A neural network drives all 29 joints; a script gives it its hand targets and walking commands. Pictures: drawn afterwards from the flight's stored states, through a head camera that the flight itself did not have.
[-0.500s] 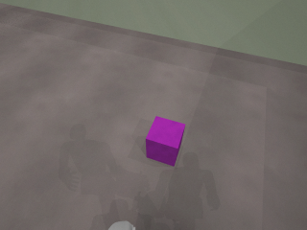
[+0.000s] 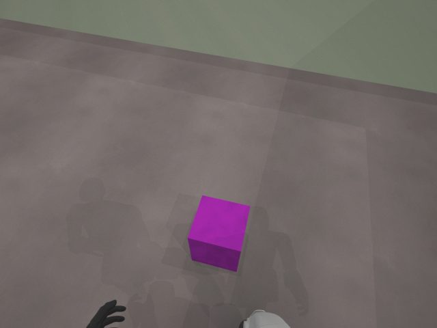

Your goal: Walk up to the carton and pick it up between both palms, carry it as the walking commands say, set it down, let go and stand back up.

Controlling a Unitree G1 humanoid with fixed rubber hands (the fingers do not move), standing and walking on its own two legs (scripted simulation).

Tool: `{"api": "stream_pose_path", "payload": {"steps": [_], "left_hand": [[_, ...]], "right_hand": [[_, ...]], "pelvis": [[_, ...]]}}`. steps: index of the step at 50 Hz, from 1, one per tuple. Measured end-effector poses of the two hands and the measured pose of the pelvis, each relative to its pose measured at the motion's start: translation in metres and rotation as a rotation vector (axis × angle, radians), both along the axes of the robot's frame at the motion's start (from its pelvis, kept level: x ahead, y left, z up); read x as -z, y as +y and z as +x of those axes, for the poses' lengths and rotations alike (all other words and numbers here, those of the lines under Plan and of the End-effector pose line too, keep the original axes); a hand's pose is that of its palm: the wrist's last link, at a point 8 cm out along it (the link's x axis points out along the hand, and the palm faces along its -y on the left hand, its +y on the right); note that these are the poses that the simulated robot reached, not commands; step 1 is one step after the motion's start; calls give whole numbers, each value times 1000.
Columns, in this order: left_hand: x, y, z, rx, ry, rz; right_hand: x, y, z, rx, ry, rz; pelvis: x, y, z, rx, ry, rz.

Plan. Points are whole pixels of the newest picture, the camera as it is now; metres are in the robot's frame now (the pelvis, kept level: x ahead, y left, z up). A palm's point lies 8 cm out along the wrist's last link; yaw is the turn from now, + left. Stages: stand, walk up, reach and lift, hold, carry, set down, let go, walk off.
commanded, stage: walk up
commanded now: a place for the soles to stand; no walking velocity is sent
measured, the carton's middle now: (219, 234) +0.56 -0.03 -0.63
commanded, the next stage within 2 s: none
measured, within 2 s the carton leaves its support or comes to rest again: neither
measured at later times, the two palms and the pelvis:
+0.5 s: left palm out of the picture +0.14 +0.27 -0.10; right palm (342, 306) +0.16 -0.24 -0.10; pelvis +0.04 +0.00 +0.00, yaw +2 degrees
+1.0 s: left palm out of the picture +0.05 +0.38 -0.11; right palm out of the picture +0.12 -0.15 -0.10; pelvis +0.06 +0.11 +0.00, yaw -7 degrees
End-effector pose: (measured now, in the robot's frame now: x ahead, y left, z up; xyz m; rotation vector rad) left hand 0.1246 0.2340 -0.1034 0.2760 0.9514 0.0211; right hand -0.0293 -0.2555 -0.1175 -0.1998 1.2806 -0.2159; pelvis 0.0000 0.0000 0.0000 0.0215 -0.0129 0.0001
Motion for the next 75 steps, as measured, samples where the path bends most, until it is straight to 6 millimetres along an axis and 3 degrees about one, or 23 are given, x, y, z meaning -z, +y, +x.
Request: {"api": "stream_pose_path", "payload": {"steps": [3, 7, 15, 19, 25, 32, 35, 40, 43, 45, 47, 49, 53, 58, 63, 66, 68, 75], "left_hand": [[2, -13, 13, -23, 7, -7], [2, -18, 17, -45, 42, -16], [3, 3, 26, -103, 49, -1], [1, 18, 21, -125, 55, 28], [1, 31, 11, -151, 76, 49], [1, 28, -9, -143, 105, 52], [-1, 33, -44, -167, 164, 67], [-13, 61, -108, -240, 297, 95], [-16, 85, -126, -262, 352, 102], [-13, 105, -125, -255, 371, 103], [-3, 127, -113, -223, 376, 111], [5, 145, -89, -187, 365, 124], [-3, 157, -10, -94, 236, 105], [-13, 144, 75, 29, 130, 59], [-16, 110, 146, 140, 54, 26], [-13, 89, 183, 186, -18, 18], [-12, 82, 194, 190, -38, 12], [-4, 94, 194, 189, 56, 12]], "right_hand": [[10, -3, 27, -8, 16, 11], [6, 5, 77, -51, -56, 26], [-8, 15, 157, -145, -193, 21], [-14, 12, 183, -179, -239, 0], [-18, 13, 193, -201, -261, -8], [-15, 12, 178, -203, -227, -5], [-16, 13, 170, -194, -195, -4], [-28, 32, 179, -185, -218, 17], [-32, 52, 186, -177, -235, 22], [-32, 69, 188, -159, -252, 16], [-24, 84, 183, -129, -272, -6], [-15, 99, 163, -83, -246, -13], [-15, 123, 115, 26, -142, -7], [-21, 139, 86, 139, -100, -8], [-16, 141, 77, 219, -53, -6], [-4, 135, 80, 230, -18, 3], [1, 133, 93, 235, -17, 12], [-11, 134, 184, 188, -188, -7]], "pelvis": [[2, -4, 13, -3, -4, -10], [-3, -4, 26, -7, -12, -17], [-6, -1, 42, -16, -13, -32], [-6, 0, 44, -26, -12, -30], [-5, 3, 43, -33, -12, -31], [-7, 4, 42, -31, -11, -26], [-11, 11, 42, -27, -5, -12], [-21, 36, 45, 5, -2, 1], [-22, 57, 50, 35, -7, 6], [-19, 74, 54, 57, -12, 6], [-9, 94, 59, 78, -16, -11], [-4, 106, 62, 102, -29, -15], [-13, 120, 75, 144, -36, -23], [-22, 126, 95, 182, -17, -29], [-19, 125, 117, 223, -5, -26], [-9, 120, 130, 232, 2, -21], [-6, 120, 135, 243, 6, -28], [-11, 133, 158, 291, -8, -18]]}}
